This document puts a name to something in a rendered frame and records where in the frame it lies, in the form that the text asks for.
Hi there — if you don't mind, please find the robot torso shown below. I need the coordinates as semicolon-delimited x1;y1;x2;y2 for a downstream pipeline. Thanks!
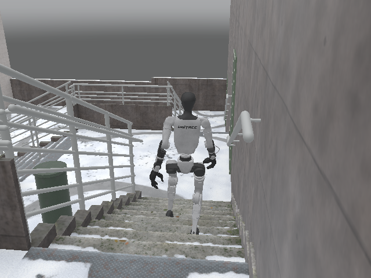
174;114;201;174

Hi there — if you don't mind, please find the robot left upper arm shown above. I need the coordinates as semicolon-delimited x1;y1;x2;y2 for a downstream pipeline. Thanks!
161;116;175;149

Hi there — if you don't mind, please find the robot right upper arm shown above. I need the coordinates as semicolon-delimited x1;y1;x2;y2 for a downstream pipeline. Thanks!
199;117;213;148

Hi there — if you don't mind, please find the right robot hand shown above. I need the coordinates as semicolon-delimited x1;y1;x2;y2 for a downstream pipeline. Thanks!
203;158;216;169

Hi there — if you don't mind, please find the left robot thigh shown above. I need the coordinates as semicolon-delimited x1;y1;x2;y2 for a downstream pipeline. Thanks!
166;160;178;186

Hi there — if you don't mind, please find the left robot hand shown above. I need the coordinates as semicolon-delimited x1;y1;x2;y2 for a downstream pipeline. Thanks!
150;170;163;189

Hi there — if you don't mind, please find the left robot forearm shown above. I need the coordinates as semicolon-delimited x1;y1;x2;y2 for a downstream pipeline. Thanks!
152;140;166;172

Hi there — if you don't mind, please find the right robot forearm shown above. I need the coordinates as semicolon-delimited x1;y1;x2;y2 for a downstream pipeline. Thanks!
207;140;216;160

